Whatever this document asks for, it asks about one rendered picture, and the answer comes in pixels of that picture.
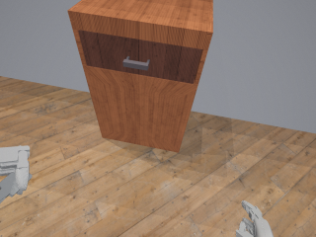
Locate handle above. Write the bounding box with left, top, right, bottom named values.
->
left=122, top=56, right=150, bottom=71

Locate robot left hand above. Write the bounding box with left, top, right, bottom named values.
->
left=0, top=145, right=33, bottom=203

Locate cabinet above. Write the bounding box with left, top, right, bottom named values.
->
left=67, top=0, right=213, bottom=153

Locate robot right hand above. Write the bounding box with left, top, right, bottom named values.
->
left=236, top=200, right=274, bottom=237

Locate drawer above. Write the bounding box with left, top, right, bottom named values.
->
left=78, top=30, right=202, bottom=84

